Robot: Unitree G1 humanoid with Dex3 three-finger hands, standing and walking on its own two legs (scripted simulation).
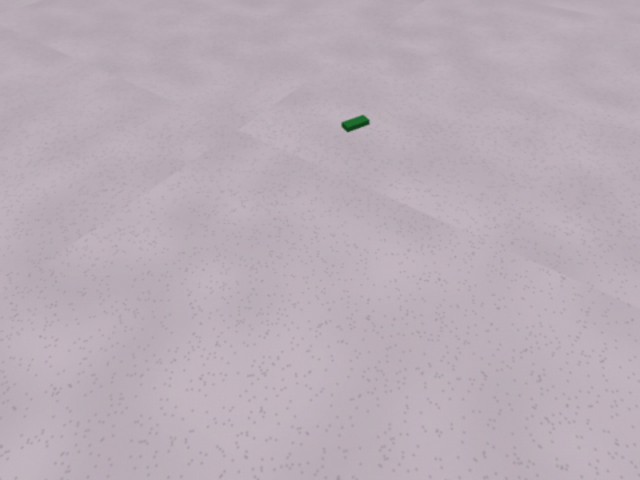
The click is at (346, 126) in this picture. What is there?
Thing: flat box
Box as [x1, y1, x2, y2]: [342, 115, 368, 131]
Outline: 368,119 361,115 342,122 342,127 349,131 368,124
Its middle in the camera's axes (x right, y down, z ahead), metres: +0.20 -0.66 +2.19
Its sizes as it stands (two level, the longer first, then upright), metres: 0.146 0.061 0.028
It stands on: the floor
